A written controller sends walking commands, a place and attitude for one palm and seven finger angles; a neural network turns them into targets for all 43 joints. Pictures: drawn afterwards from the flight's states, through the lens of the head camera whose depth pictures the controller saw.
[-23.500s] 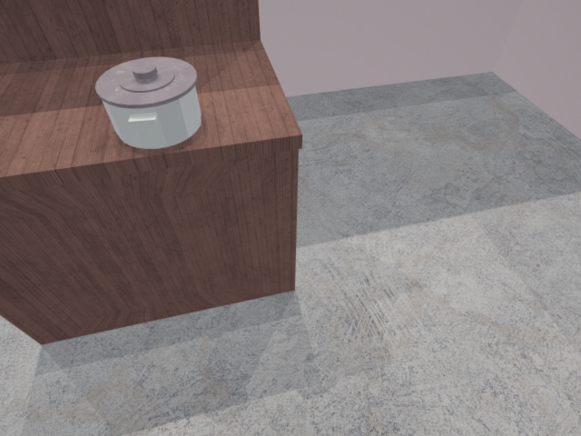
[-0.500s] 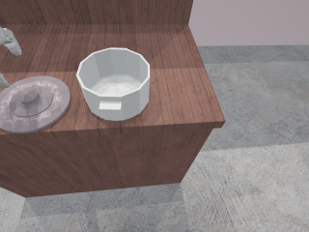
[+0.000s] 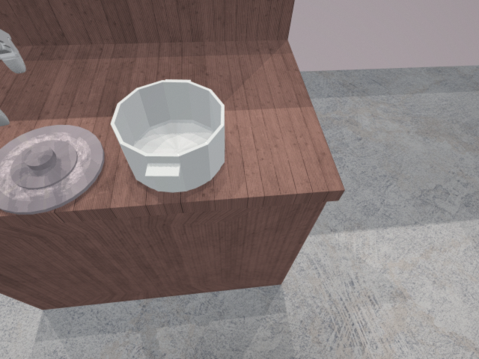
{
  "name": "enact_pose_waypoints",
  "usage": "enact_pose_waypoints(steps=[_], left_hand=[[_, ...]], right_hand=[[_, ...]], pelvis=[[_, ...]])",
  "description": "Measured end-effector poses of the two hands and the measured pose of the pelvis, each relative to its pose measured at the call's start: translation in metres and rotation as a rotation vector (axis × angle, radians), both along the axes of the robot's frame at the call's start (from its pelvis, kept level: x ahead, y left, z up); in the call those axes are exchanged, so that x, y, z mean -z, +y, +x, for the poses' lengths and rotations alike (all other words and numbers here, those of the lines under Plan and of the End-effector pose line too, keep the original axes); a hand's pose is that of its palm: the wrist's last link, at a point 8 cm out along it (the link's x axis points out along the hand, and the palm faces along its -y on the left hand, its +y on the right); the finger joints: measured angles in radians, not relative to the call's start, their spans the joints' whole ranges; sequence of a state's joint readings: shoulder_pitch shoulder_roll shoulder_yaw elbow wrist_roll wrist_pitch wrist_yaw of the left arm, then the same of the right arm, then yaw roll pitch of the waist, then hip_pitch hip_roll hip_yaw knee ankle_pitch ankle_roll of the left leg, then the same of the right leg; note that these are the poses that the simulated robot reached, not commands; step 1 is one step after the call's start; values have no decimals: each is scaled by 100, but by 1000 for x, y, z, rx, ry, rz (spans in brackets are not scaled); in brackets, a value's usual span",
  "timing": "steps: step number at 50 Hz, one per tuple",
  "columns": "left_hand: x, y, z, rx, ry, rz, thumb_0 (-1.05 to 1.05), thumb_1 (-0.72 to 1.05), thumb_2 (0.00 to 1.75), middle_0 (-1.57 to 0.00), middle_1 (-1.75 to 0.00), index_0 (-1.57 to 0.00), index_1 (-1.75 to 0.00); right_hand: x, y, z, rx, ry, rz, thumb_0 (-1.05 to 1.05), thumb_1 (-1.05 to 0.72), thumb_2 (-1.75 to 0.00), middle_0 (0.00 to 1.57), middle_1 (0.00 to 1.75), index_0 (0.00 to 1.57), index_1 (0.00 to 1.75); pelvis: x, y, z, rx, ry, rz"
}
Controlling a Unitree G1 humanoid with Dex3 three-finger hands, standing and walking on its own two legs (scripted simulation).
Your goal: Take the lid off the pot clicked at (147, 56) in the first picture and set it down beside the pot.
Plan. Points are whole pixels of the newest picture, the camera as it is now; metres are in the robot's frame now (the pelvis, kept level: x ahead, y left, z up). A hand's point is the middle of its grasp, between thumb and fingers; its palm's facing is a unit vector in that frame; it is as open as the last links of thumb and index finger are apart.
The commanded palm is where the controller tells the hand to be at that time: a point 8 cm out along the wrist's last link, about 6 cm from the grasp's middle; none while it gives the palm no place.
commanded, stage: draw the hand back to the body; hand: left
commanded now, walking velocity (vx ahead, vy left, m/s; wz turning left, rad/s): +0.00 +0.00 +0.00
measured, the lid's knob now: (40, 157) +0.47 +0.35 +0.04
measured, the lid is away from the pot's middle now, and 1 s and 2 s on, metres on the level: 0.25 0.25 0.25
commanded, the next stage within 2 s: none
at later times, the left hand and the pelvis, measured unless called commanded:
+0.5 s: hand (9, 103) +0.41 +0.28 +0.22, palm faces +0.19 -0.69 -0.70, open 11.1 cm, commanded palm +0.36 +0.32 +0.25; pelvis +0.00 -0.02 +0.01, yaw +0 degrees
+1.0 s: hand (0, 122) +0.35 +0.25 +0.24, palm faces +0.52 -0.82 -0.23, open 9.5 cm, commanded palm +0.29 +0.28 +0.24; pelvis +0.02 -0.05 +0.02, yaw -1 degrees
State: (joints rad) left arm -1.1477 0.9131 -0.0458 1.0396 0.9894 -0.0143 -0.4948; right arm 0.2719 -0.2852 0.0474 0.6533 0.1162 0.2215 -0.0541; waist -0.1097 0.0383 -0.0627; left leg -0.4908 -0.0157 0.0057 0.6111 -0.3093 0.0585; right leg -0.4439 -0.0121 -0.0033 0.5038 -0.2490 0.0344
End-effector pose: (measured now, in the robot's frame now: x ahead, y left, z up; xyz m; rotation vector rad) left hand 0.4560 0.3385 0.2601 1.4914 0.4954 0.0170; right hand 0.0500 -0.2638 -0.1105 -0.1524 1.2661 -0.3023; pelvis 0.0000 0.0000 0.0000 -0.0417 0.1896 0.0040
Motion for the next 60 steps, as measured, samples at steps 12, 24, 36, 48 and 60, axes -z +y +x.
enact_pose_waypoints(steps=[12,24,36,48,60], left_hand=[[10,-5,-26,25,-36,6,0,-3,69,-38,-83,-38,-83],[8,-21,-70,82,-477,-561,0,-3,69,-38,-83,-38,-83],[12,-38,-98,-48,-1022,-1049,0,5,71,-36,-78,-36,-78],[13,-49,-142,-58,-1065,-1016,0,29,77,-31,-64,-31,-64],[16,-65,-184,-36,-1077,-1011,1,57,83,-26,-48,-26,-48]], right_hand=[[-4,-8,31,-51,-57,19,1,-90,-90,20,30,20,30],[-18,7,90,-193,-264,36,1,-91,-90,20,30,20,30],[-36,-7,101,-215,-401,1,1,-90,-90,20,30,20,30],[-32,-38,105,-206,-406,-22,1,-90,-90,20,30,20,30],[-40,-24,127,-245,-511,18,2,-90,-90,20,30,20,30]], pelvis=[[-3,-9,3,-9,-32,5],[-8,-17,1,-11,-113,17],[-14,-36,16,28,-181,21],[-15,-49,19,25,-207,28],[-16,-56,10,19,-240,32]])
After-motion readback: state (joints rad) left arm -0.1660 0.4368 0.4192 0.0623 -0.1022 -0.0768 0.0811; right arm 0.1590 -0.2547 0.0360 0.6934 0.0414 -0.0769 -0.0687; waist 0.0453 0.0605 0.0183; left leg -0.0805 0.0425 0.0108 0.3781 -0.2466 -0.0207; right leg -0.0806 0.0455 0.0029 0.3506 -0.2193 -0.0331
